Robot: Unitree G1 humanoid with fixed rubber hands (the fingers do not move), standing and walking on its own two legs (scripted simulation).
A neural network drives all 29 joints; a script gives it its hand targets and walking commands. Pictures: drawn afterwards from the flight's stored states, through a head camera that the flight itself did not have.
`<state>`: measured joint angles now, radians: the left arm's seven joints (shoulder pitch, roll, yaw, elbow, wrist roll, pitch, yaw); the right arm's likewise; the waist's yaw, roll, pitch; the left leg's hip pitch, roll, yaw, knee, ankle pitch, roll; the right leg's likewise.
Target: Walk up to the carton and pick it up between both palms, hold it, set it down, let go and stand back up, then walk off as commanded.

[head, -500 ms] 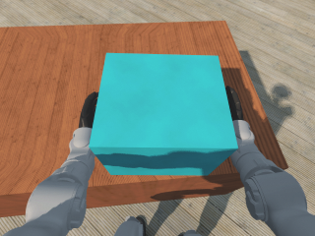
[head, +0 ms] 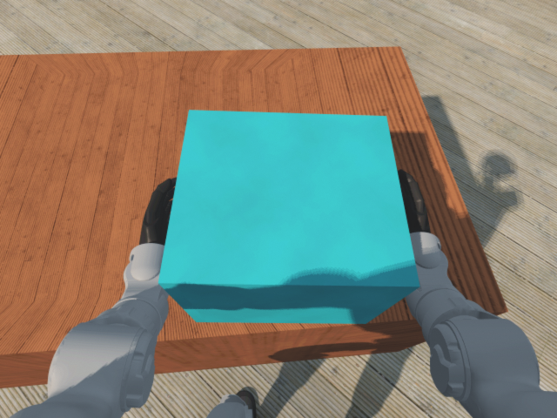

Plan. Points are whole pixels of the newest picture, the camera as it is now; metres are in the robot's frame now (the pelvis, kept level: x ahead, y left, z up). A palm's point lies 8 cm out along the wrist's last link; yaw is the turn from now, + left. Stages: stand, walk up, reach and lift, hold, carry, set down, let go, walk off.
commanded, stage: reach and lift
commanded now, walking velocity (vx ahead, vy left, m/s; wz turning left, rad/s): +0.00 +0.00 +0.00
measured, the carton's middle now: (284, 226) +0.41 +0.01 -0.04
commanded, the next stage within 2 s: none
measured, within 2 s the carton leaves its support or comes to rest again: leaves its support in 0.52 s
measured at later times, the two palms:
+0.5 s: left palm (154, 246) +0.36 +0.20 -0.01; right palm (417, 237) +0.37 -0.19 +0.00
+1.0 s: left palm (133, 213) +0.37 +0.21 +0.06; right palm (431, 196) +0.39 -0.17 +0.09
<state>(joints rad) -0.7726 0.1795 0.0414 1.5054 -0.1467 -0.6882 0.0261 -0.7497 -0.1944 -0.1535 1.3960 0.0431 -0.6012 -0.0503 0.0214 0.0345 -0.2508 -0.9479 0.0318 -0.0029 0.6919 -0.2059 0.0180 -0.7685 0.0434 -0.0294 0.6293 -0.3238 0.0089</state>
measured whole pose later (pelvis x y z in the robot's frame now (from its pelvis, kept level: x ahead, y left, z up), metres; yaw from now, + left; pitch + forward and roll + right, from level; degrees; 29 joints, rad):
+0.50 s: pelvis -0.02 +0.00 +0.01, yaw +0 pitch +26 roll -4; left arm -0.72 0.17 -0.03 1.44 -0.18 -0.69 0.05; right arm -0.66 -0.19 -0.14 1.30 0.02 -0.61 -0.08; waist 0.04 0.02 -0.24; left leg -0.91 0.03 0.01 0.59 -0.14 0.02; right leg -0.75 0.04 -0.02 0.55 -0.26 0.01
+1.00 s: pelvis +0.00 +0.01 +0.03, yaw +2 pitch +15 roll -3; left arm -0.59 0.20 -0.09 1.04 -0.26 -0.33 0.09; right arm -0.53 -0.22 0.02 0.84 0.26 -0.19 -0.13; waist 0.01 0.02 -0.21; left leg -0.63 0.00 0.00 0.51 -0.15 0.03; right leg -0.43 0.02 -0.03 0.43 -0.26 0.02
